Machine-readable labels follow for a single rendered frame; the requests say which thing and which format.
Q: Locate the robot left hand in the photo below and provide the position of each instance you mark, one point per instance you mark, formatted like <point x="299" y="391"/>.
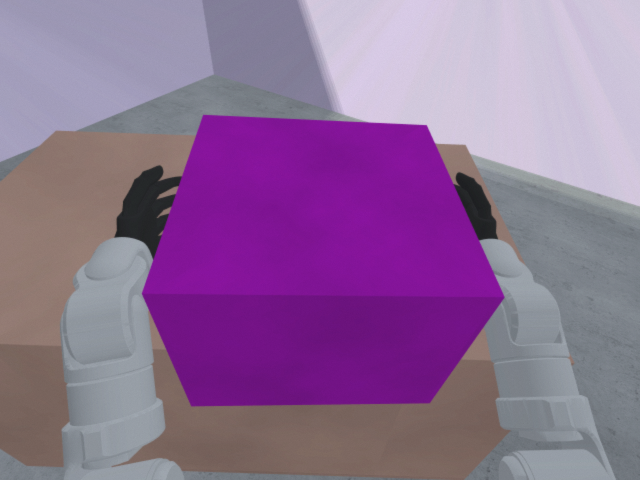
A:
<point x="138" y="219"/>

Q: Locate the carton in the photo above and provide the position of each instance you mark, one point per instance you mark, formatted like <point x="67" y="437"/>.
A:
<point x="314" y="262"/>

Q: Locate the robot left upper arm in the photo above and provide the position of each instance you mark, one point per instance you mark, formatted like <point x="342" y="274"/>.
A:
<point x="155" y="469"/>

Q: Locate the robot right upper arm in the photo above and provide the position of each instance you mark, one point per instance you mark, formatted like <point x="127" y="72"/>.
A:
<point x="573" y="464"/>

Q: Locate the pedestal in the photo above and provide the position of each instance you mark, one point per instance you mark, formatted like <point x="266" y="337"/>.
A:
<point x="60" y="203"/>

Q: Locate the robot left forearm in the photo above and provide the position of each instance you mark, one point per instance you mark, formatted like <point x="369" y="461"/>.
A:
<point x="107" y="355"/>

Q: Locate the robot right forearm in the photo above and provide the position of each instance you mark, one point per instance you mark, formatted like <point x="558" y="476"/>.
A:
<point x="538" y="393"/>

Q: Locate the robot right hand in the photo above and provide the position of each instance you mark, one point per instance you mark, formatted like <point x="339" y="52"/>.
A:
<point x="476" y="206"/>

